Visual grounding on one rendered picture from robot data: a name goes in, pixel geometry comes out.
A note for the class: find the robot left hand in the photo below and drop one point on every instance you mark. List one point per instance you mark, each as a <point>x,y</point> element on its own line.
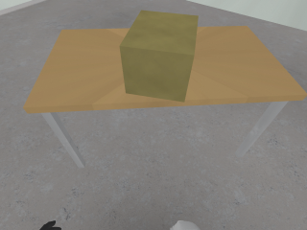
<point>49,226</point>

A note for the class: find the table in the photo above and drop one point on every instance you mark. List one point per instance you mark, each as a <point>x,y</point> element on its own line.
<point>231,65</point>

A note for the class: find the carton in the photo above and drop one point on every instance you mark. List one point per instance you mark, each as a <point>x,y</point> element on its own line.
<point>157,54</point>

